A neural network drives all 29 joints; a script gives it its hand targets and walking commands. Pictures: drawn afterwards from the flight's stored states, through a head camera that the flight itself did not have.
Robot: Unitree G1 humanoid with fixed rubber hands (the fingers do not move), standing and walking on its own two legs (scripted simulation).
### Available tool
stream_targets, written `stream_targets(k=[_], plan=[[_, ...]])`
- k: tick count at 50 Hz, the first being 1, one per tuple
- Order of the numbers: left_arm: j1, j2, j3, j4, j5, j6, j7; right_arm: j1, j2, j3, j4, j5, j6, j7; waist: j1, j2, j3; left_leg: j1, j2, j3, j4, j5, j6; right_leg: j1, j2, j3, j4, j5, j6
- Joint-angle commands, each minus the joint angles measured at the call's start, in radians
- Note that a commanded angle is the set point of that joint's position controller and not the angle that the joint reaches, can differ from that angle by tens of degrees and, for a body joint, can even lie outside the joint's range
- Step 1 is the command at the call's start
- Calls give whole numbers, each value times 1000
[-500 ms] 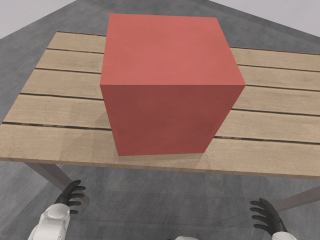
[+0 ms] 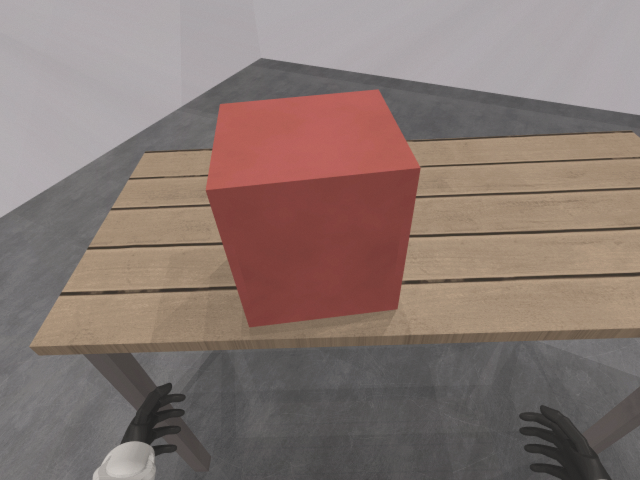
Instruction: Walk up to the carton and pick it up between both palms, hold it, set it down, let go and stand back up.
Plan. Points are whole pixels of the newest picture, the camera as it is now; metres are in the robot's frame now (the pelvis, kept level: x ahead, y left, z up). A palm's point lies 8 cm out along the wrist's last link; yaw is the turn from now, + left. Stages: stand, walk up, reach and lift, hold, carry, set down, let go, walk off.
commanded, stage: reach and lift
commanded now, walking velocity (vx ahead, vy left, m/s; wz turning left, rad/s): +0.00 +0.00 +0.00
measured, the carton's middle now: (312, 211) +0.46 +0.02 +0.11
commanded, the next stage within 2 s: none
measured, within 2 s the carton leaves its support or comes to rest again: neither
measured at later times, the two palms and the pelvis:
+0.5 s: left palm (124, 433) +0.18 +0.23 +0.04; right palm (573, 404) +0.21 -0.28 +0.03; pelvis +0.02 -0.03 +0.00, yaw +2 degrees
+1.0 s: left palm (132, 353) +0.24 +0.22 +0.09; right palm (521, 340) +0.26 -0.22 +0.09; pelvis +0.07 -0.01 +0.01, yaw +3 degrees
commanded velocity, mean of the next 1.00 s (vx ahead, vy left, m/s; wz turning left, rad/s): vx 0.00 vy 0.00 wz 0.00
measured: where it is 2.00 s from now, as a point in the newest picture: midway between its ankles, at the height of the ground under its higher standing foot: outside the picture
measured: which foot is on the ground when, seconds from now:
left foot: down 0.00-1.00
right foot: down 0.00-1.00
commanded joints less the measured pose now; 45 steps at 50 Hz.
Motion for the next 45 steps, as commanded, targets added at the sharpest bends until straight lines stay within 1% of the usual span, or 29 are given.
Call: stream_targets(k=[1, 2, 3, 5, 7, 9, 10, 11, 12, 13, 14, 15, 16, 18, 20, 21, 23, 24, 25, 26, 28, 30, 32, 35, 37, 39, 41, 43, 45], plan=[[-80, 206, 110, -205, -55, -47, 10, -87, -117, -6, -372, 57, -14, -48, 75, -315, -94, -395, -65, 102, -127, -77, 53, 284, -80, 153, -121, -370, 24], [-101, 231, 103, -213, -68, -34, 8, -111, -90, 6, -413, 76, -7, -61, 99, -386, -58, -250, -107, 95, -96, -49, 29, 102, -135, 183, -179, -448, 11], [-117, 247, 106, -230, -79, -21, 1, -103, -72, 24, -457, 101, 2, -77, 102, -424, -27, -150, -131, 85, -65, -30, 20, -21, -176, 210, -224, -512, 1], [-136, 255, 122, -237, -96, 9, -7, -69, -38, 45, -491, 125, 42, -107, 85, -386, 35, -83, -134, 77, -80, -16, 22, -91, -190, 223, -268, -527, 16], [-166, 275, 124, -250, -101, 31, -12, -93, -16, 55, -526, 135, 80, -132, 82, -294, 59, -108, -122, 72, -116, -37, 23, -68, -174, 211, -260, -521, 26], [-167, 268, 135, -304, -114, 56, -9, -107, -16, 45, -538, 144, 104, -136, 75, -197, 67, -125, -100, 60, -150, -52, 7, -34, -174, 199, -253, -489, 9], [-153, 242, 118, -329, -126, 66, -9, -101, -43, 14, -514, 141, 111, -133, 62, -144, 57, -169, -70, 60, -168, -63, 3, 23, -144, 165, -224, -423, -6], [-148, 215, 104, -364, -105, 68, -3, -96, -75, -8, -478, 154, 113, -126, 37, -21, 47, -312, -6, 39, -234, -151, 18, 179, -84, 117, -151, -320, 3], [-121, 199, 112, -384, -83, 53, -3, -72, -120, -26, -476, 156, 115, -124, 27, 65, -1, -516, 64, 22, -311, -240, 61, 429, 2, 64, -50, -159, 28], [-83, 169, 118, -404, -37, 29, -5, -11, -156, -25, -421, 169, 116, -119, 16, 172, -27, -696, 108, 18, -379, -288, 95, 637, 57, 24, 44, 33, 45], [-66, 153, 124, -423, -9, 1, -10, 17, -188, -34, -403, 175, 105, -115, 13, 234, -74, -802, 133, 21, -407, -292, 115, 775, 83, 16, 101, 140, 57], [-69, 151, 119, -431, -14, -28, -17, 26, -181, -39, -402, 170, 91, -115, -2, 208, -129, -781, 114, 37, -386, -246, 116, 784, 76, 21, 95, 171, 62], [-95, 165, 126, -443, -24, -54, -22, 3, -166, -37, -429, 163, 79, -119, 1, 152, -178, -721, 95, 44, -359, -223, 115, 768, 56, 42, 67, 130, 63], [-121, 179, 130, -454, -31, -109, -20, -7, -122, -9, -490, 165, 56, -110, 8, 97, -190, -689, 69, 48, -347, -263, 121, 734, 42, 66, 24, -40, 61], [-120, 196, 113, -518, -95, -159, 1, -21, -54, 8, -571, 167, 19, -107, 31, -17, -190, -566, 30, 49, -281, -183, 103, 572, -4, 103, -28, -129, 47], [-103, 201, 100, -543, -131, -180, 10, -26, -32, 7, -615, 174, 0, -110, 37, -92, -172, -474, 1, 41, -234, -138, 89, 459, -40, 133, -71, -195, 33], [-91, 235, 80, -566, -230, -197, 17, -31, 25, 6, -689, 184, -27, -125, 48, -261, -129, -133, -107, 37, -113, 20, 29, 66, -173, 218, -217, -382, -12], [-81, 252, 91, -562, -252, -195, 20, -9, 40, 21, -714, 192, -30, -135, 59, -303, -81, -37, -123, 16, -90, 60, 24, -68, -215, 247, -257, -429, -14], [-68, 261, 92, -535, -261, -184, 17, 19, 46, 26, -711, 199, -22, -148, 48, -293, -41, -21, -123, 6, -89, 62, 17, -100, -223, 255, -276, -443, -11], [-58, 252, 82, -485, -260, -168, 12, 21, 43, 24, -697, 195, -9, -156, 45, -264, 0, -41, -113, 9, -121, 51, 17, -82, -204, 240, -274, -410, 4], [-39, 251, 99, -413, -258, -123, -9, 29, 36, 28, -682, 200, 31, -181, 51, -244, 49, -46, -86, -3, -158, 56, 21, -54, -190, 243, -283, -374, 39], [-11, 245, 106, -398, -239, -68, -22, 14, -3, 2, -698, 201, 70, -198, 52, -212, 98, -40, -60, -5, -195, 30, 15, -42, -158, 203, -277, -363, 40], [24, 213, 98, -464, -227, -40, -28, 15, -39, -25, -745, 208, 81, -204, 51, -211, 92, -41, -38, -10, -223, 67, 14, 3, -113, 142, -237, -195, 32], [70, 206, 116, -660, -204, -43, -22, 88, -75, -33, -806, 230, 70, -217, 31, -167, -28, 7, -47, -12, -191, 296, -3, 99, -61, 82, -151, 182, 28], [126, 203, 127, -792, -194, -78, -8, 147, -85, -12, -825, 255, 39, -207, 26, -135, -128, 24, -52, -14, -163, 460, -16, 144, -33, 70, -102, 401, 23], [193, 174, 108, -909, -195, -133, 15, 212, -87, -6, -817, 290, -10, -183, 30, -84, -221, 62, -54, -16, -146, 604, -37, 162, 0, 65, -86, 486, 8], [231, 163, 97, -956, -193, -188, 32, 252, -73, 28, -806, 328, -64, -161, 48, -8, -274, 133, -57, -28, -121, 714, -53, 149, 17, 59, -86, 520, -9], [273, 157, 68, -987, -197, -229, 54, 293, -66, 48, -804, 361, -121, -138, 62, 55, -304, 180, -51, -44, -92, 799, -68, 129, 24, 48, -99, 506, -34], [299, 145, 34, -1007, -191, -255, 71, 303, -83, 33, -821, 380, -174, -124, 58, 89, -320, 215, -37, -60, -80, 857, -86, 94, 26, 38, -126, 455, -53]])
